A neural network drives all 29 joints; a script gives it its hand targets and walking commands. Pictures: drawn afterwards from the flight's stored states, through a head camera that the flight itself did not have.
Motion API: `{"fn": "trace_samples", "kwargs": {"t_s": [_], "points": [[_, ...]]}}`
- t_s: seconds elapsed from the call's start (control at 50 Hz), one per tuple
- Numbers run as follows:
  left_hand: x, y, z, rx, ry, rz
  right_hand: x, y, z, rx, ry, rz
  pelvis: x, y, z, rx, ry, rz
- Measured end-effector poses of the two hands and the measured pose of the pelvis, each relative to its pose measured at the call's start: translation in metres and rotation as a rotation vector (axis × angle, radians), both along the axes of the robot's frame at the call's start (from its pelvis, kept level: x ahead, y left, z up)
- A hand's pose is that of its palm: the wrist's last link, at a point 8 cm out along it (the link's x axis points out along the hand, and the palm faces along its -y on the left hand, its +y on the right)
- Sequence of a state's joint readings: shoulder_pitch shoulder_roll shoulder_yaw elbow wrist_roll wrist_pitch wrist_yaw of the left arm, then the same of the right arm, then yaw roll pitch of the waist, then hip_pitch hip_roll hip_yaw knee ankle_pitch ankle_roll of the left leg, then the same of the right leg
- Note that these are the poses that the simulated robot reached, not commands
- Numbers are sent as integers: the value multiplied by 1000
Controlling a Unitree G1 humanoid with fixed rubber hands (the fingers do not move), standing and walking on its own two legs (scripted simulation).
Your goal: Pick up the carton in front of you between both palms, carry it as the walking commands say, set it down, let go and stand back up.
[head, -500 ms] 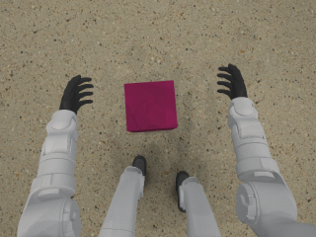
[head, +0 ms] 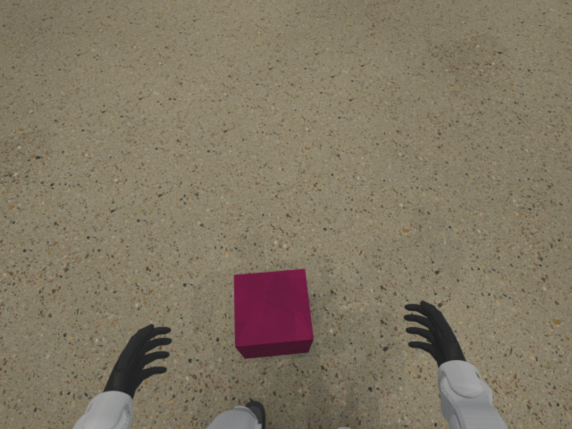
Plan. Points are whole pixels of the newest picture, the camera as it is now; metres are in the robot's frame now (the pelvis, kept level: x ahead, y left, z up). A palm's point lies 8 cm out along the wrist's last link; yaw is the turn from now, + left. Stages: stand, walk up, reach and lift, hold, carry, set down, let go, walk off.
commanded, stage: let go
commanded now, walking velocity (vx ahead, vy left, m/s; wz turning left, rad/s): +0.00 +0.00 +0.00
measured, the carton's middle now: (273, 316) +0.40 +0.06 -0.64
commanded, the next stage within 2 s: stand in 0.60 s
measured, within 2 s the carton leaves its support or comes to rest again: neither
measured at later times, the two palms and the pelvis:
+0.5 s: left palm (131, 378) +0.18 +0.22 -0.06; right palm (484, 395) +0.17 -0.25 -0.06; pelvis +0.02 -0.01 +0.01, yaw +0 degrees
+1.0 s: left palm (88, 400) +0.15 +0.29 -0.10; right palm (521, 426) +0.14 -0.29 -0.07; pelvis +0.02 +0.01 +0.00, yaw -2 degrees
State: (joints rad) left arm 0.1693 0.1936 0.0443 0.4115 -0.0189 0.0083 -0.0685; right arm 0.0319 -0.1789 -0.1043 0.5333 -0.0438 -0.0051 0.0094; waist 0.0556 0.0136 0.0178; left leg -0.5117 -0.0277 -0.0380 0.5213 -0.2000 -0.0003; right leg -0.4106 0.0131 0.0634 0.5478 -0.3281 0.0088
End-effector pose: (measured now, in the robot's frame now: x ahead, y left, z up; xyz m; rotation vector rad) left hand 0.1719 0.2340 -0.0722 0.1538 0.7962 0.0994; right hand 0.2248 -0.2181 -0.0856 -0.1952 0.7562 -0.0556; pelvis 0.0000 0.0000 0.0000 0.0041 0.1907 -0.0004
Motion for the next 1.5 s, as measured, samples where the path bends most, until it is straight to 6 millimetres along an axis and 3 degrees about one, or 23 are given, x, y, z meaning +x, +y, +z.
{"fn": "trace_samples", "kwargs": {"t_s": [0.1,0.22,0.42,0.62,0.76,0.86,1.2,1.5], "points": [[-9,-9,10,-2,-1,-14,-25,-17,16,-3,9,-6,7,-9,7,10,-100,1],[-1,-19,12,-4,-8,-40,-46,-33,27,-4,24,-25,12,-17,9,15,-189,-2],[9,-21,14,4,-2,-51,-51,-34,30,7,35,-37,16,-17,9,14,-251,-12],[3,2,16,73,13,-1,-53,-22,24,-20,24,-36,16,-7,5,9,-241,-4],[-9,37,-4,145,53,-5,-72,-54,16,-168,124,-63,16,0,3,-6,-197,-16],[-17,50,-16,159,113,-14,-81,-70,19,-222,164,-97,20,4,4,-10,-188,-23],[-22,61,-26,177,195,-31,-91,-66,10,-217,229,-127,25,12,7,-10,-200,-30],[-46,70,-26,194,247,-15,-111,-73,7,-220,280,-142,16,13,10,-9,-218,-27]]}}
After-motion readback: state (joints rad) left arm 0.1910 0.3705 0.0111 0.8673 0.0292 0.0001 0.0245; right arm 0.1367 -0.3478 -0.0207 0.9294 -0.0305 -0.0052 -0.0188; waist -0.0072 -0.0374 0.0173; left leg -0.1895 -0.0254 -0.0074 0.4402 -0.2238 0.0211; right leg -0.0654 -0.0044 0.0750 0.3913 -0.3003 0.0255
